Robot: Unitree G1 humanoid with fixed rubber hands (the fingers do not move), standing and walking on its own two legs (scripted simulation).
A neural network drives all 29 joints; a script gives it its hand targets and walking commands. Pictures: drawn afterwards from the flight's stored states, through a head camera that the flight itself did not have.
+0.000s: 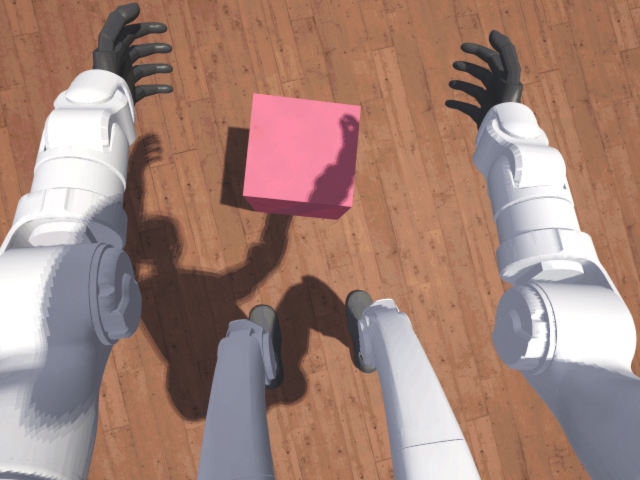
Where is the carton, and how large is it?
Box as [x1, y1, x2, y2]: [243, 93, 360, 219]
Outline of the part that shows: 253,93 243,196 256,211 337,219 351,206 360,106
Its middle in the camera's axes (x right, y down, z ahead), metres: -0.04 -0.17 +0.87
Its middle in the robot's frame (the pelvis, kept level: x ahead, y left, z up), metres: +0.55 -0.03 -0.53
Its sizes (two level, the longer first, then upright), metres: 0.210 0.200 0.250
